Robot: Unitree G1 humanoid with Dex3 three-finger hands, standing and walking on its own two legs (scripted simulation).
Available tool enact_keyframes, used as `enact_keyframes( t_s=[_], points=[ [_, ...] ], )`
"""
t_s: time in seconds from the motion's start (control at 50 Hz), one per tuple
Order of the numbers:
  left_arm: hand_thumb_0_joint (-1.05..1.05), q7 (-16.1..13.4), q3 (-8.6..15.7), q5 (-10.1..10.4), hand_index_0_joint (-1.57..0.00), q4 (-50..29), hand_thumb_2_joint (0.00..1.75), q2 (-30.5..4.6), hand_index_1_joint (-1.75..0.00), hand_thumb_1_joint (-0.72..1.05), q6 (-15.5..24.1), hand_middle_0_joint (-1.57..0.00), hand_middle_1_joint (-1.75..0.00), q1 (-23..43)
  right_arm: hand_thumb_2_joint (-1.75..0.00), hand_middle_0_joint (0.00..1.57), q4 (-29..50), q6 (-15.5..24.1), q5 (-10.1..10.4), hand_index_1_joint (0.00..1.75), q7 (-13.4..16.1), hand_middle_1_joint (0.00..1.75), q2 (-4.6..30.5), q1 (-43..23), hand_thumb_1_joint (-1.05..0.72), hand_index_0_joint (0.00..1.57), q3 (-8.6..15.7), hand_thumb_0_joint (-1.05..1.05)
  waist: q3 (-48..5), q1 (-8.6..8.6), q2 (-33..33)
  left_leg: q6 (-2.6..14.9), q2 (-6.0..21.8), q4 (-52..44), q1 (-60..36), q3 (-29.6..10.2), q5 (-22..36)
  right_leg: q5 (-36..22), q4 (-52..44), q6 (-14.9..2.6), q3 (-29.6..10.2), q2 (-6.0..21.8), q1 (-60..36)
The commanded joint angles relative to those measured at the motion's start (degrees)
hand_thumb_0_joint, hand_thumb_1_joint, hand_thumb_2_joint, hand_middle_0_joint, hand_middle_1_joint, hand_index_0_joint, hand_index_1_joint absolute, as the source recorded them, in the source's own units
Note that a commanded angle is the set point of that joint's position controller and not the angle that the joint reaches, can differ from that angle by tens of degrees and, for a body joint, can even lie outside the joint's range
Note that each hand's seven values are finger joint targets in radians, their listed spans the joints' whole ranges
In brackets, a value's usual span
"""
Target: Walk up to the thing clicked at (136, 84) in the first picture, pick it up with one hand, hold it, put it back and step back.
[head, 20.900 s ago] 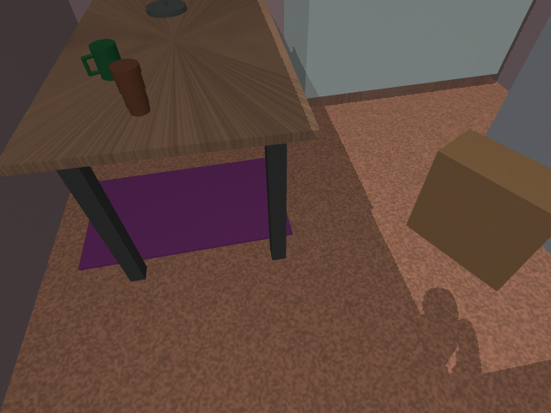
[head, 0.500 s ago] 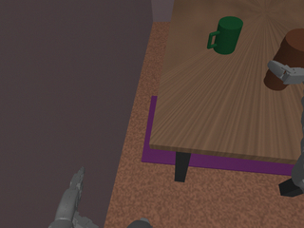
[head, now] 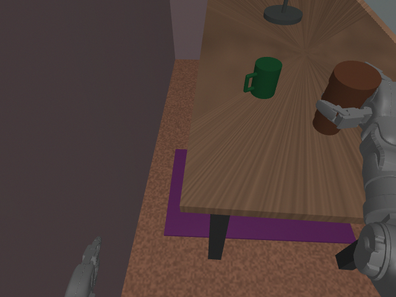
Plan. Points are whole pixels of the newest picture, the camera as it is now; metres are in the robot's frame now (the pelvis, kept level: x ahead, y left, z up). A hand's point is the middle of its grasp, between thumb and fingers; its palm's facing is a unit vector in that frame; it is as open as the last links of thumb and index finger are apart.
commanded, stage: lift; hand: right
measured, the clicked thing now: (339, 102) +0.46 -0.20 +0.16
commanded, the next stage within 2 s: hold in 0.96 s
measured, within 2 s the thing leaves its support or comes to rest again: neither
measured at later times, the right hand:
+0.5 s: hand (368, 115) +0.35 -0.18 +0.24, palm faces +0.17 +0.99 +0.00, open 9.6 cm
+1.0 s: hand (387, 110) +0.32 -0.18 +0.27, palm faces +0.17 +0.99 +0.01, open 9.6 cm
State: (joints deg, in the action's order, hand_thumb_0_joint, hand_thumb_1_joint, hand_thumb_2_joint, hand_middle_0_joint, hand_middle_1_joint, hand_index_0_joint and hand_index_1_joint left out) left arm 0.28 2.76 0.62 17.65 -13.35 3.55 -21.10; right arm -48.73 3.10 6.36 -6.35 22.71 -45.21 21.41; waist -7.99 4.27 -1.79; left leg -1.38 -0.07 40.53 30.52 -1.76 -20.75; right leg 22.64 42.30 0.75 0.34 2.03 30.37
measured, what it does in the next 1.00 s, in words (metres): stands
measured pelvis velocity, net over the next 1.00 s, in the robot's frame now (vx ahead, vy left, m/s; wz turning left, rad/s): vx -0.03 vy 0.01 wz -0.04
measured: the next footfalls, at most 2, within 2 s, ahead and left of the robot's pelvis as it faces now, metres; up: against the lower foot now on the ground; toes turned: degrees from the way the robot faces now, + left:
none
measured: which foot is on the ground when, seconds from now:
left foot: down 0.00-1.00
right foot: down 0.00-1.00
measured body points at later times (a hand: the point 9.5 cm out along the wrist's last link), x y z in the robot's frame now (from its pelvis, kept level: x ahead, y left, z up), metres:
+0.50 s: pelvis -0.03 +0.01 +0.01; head -0.05 +0.03 +0.46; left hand +0.13 +0.26 -0.05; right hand +0.34 -0.24 +0.24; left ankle -0.01 +0.14 -0.71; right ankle -0.02 -0.12 -0.71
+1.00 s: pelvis -0.03 +0.01 +0.02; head -0.07 +0.04 +0.47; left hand +0.14 +0.26 -0.05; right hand +0.31 -0.23 +0.27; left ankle -0.01 +0.14 -0.71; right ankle -0.02 -0.12 -0.71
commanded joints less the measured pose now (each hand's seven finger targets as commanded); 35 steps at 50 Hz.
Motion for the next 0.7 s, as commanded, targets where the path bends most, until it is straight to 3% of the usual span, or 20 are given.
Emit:
enact_keyframes(
  t_s=[0.0,0.04,0.06,0.08,0.1,0.12,0.14,0.18,0.2,0.24,0.28,0.32,0.34,0.4,0.44,0.5,0.56,0.6,0.62,0.68],
  points=[
    [0.00,-1.42,5.15,0.99,-0.04,-11.62,0.05,-8.74,-0.05,-0.54,3.41,-0.04,-0.05,3.48,-1.28,1.28,21.83,1.05,2.19,1.41,0.42,1.41,12.38,-26.83,-0.20,1.32,0.38,0.00,-23.04,-1.16,-0.95,1.32,-0.87,-2.72,-13.53,3.55,31.05,-32.54,-3.76,-1.03,0.77,-1.17,-15.97],
    [0.00,-2.02,7.24,1.29,-0.04,-10.88,0.05,-10.49,-0.05,-0.54,3.16,-0.04,-0.05,2.89,-1.30,1.30,22.69,-1.18,2.25,1.43,1.17,1.43,13.77,-23.37,-0.23,1.34,1.83,0.00,-17.74,-1.88,0.87,1.27,-0.83,-3.94,-12.77,3.70,27.96,-29.19,-5.08,-1.24,0.90,-1.26,-14.54],
    [0.00,-1.61,4.91,1.16,-0.04,-6.19,0.05,-7.23,-0.05,-0.54,2.81,-0.04,-0.05,-0.44,-1.31,1.29,22.12,-2.25,2.25,1.44,1.09,1.44,9.45,-21.72,-0.19,1.33,-0.94,0.00,-15.39,-1.94,-0.83,1.44,-0.83,-4.27,-11.53,3.74,26.30,-28.11,-5.67,-1.16,1.02,-1.24,-14.57],
    [0.00,-1.66,4.19,1.29,-0.04,-10.32,0.05,-7.20,-0.05,-0.53,3.32,-0.04,-0.05,2.51,-1.31,1.29,25.27,-2.75,2.60,1.44,1.42,1.44,9.51,-23.33,-0.20,1.33,-0.71,0.00,-15.42,-1.66,0.59,1.24,-0.74,-5.04,-11.73,3.71,25.16,-26.89,-5.99,-1.35,1.00,-1.20,-15.07],
    [0.00,-1.45,3.12,1.39,-0.04,-7.66,0.05,-5.40,-0.05,-0.54,3.18,-0.04,-0.05,1.04,-1.31,1.30,25.31,-3.72,2.47,1.44,1.29,1.44,8.14,-21.27,-0.22,1.34,-1.73,0.00,-14.06,-2.44,0.68,0.95,-0.49,-5.43,-11.72,3.60,24.24,-24.95,-6.22,-1.49,1.29,-1.46,-14.61],
    [0.00,-1.57,3.04,1.44,-0.04,-9.70,0.05,-5.76,-0.05,-0.54,3.42,-0.04,-0.05,2.08,-1.31,1.29,27.11,-4.58,2.68,1.44,1.40,1.44,8.40,-20.49,-0.21,1.33,-1.15,0.00,-14.75,-2.30,1.62,0.86,-0.29,-5.80,-13.00,3.45,24.42,-24.38,-6.62,-1.59,1.44,-1.61,-14.63],
    [0.00,-1.38,2.84,1.51,-0.04,-7.40,0.05,-5.51,-0.05,-0.54,3.12,-0.04,-0.05,1.41,-1.32,1.30,28.73,-5.75,2.87,1.45,1.41,1.45,8.92,-18.37,-0.21,1.34,-0.96,0.00,-12.94,-3.47,1.04,0.90,-0.08,-6.27,-13.23,3.36,23.24,-22.89,-7.21,-1.52,1.67,-1.90,-13.85],
    [0.00,-1.32,2.72,1.60,-0.05,-6.94,0.04,-5.26,-0.04,-0.53,3.12,-0.04,-0.05,1.24,-1.34,1.31,32.14,-7.62,3.10,1.47,0.81,1.47,7.44,-18.50,-0.21,1.36,-2.50,0.00,-12.78,-2.50,0.31,0.77,0.07,-7.09,-12.43,3.23,21.39,-20.94,-7.95,-1.66,1.70,-2.00,-15.24],
    [0.00,-1.55,4.54,1.67,-0.04,-8.18,0.04,-7.25,-0.04,-0.53,3.43,-0.04,-0.05,2.35,-1.33,1.31,32.31,-8.83,3.40,1.46,0.94,1.46,7.62,-16.09,-0.22,1.35,-1.77,0.00,-12.55,-2.42,1.64,0.74,0.00,-7.46,-12.78,3.38,20.81,-20.46,-8.46,-1.70,1.58,-1.93,-15.85],
    [0.00,-1.74,5.58,1.52,-0.04,-7.20,0.04,-8.52,-0.04,-0.53,3.45,-0.04,-0.05,2.10,-1.33,1.32,37.34,-10.61,3.84,1.46,0.95,1.46,7.74,-16.06,-0.22,1.36,-1.70,0.00,-13.48,-2.20,0.46,0.78,0.14,-7.84,-12.82,3.28,20.74,-20.19,-8.72,-1.72,1.63,-2.02,-17.70],
    [0.00,-1.78,4.83,1.72,-0.04,-5.43,0.05,-7.40,-0.04,-0.54,3.76,-0.04,-0.05,2.83,-1.32,1.32,39.80,-12.38,4.43,1.46,1.09,1.46,5.90,-15.27,-0.22,1.36,-2.91,0.00,-11.68,-2.57,0.36,0.85,0.09,-8.60,-12.48,3.64,18.24,-17.85,-9.47,-1.65,1.40,-2.09,-17.50],
    [0.00,-1.89,3.73,1.76,-0.04,-5.47,0.05,-6.49,-0.04,-0.54,4.22,-0.04,-0.05,5.70,-1.32,1.33,44.66,-13.41,4.85,1.46,2.06,1.46,8.13,-16.65,-0.24,1.36,-1.32,0.00,-11.18,-3.40,0.58,0.60,0.38,-9.71,-13.40,3.49,15.30,-14.52,-10.03,-1.86,1.37,-2.38,-16.49],
    [0.00,-2.24,4.83,1.74,-0.03,-4.21,0.05,-7.38,-0.04,-0.54,4.26,-0.03,-0.04,6.35,-1.31,1.33,44.83,-14.20,4.97,1.45,2.44,1.45,8.77,-15.48,-0.24,1.36,-0.43,0.00,-11.06,-3.71,1.18,0.61,0.42,-10.18,-13.49,3.55,13.86,-13.19,-10.51,-1.95,1.21,-2.36,-16.70],
    [0.00,-2.77,4.61,1.66,-0.03,-4.43,0.05,-7.64,-0.04,-0.54,4.76,-0.03,-0.04,8.91,-1.31,1.33,49.12,-15.66,5.15,1.46,3.33,1.46,8.03,-15.36,-0.23,1.37,-1.20,0.00,-10.28,-3.62,1.67,0.61,0.36,-10.95,-13.19,3.58,11.47,-11.23,-11.28,-1.95,0.97,-2.36,-17.19],
    [0.00,-3.14,4.45,1.68,-0.03,-4.03,0.05,-7.53,-0.04,-0.53,5.09,-0.03,-0.04,10.12,-1.31,1.33,50.05,-16.89,5.10,1.46,3.84,1.46,7.94,-13.67,-0.22,1.37,-1.17,0.00,-9.66,-4.17,1.78,0.61,0.41,-11.50,-13.75,3.61,9.84,-9.87,-11.74,-1.95,0.95,-2.39,-17.37],
    [0.00,-3.22,4.19,1.81,-0.03,-2.21,0.04,-7.39,-0.04,-0.53,5.35,-0.03,-0.04,10.29,-1.30,1.32,49.45,-19.30,5.34,1.45,3.72,1.45,6.03,-11.71,-0.20,1.36,-2.34,0.00,-7.44,-3.42,2.67,0.52,0.16,-12.23,-12.80,3.84,8.15,-8.38,-12.76,-2.06,0.70,-2.27,-17.65],
    [0.00,-2.79,2.09,1.79,-0.04,-0.96,0.04,-5.17,-0.04,-0.53,5.57,-0.03,-0.04,11.07,-1.29,1.31,49.52,-21.54,5.41,1.45,3.18,1.45,4.74,-9.34,-0.20,1.35,-3.10,0.00,-6.78,-4.13,1.78,0.52,0.28,-13.00,-13.95,3.89,7.65,-8.47,-13.44,-1.92,0.70,-2.41,-17.31],
    [0.00,-2.80,3.97,1.91,-0.03,-0.10,0.04,-7.24,-0.04,-0.53,5.95,-0.03,-0.04,11.04,-1.29,1.31,50.34,-23.27,5.77,1.44,3.09,1.44,6.02,-8.42,-0.20,1.35,-1.82,0.00,-5.79,-3.99,2.24,0.42,0.39,-13.58,-13.96,3.70,7.92,-8.58,-13.88,-2.04,0.70,-2.47,-17.19],
    [0.00,-2.59,3.61,1.89,-0.03,4.58,0.04,-6.03,-0.04,-0.53,5.69,-0.03,-0.04,9.10,-1.30,1.32,50.10,-24.03,6.00,1.45,2.83,1.45,5.18,-8.38,-0.21,1.36,-2.63,0.00,-3.69,-3.67,-0.04,0.51,0.43,-13.87,-12.72,3.74,7.23,-7.80,-14.16,-1.98,0.80,-2.66,-16.56],
    [0.00,-2.51,5.60,1.85,-0.03,1.15,0.04,-8.97,-0.04,-0.53,6.88,-0.03,-0.04,11.38,-1.31,1.34,53.97,-25.42,6.25,1.46,3.16,1.46,7.61,-9.67,-0.24,1.37,-0.30,0.00,-4.62,-3.70,0.58,0.68,0.20,-14.31,-13.43,4.13,7.00,-7.43,-14.98,-1.96,0.32,-2.41,-17.87]
  ],
)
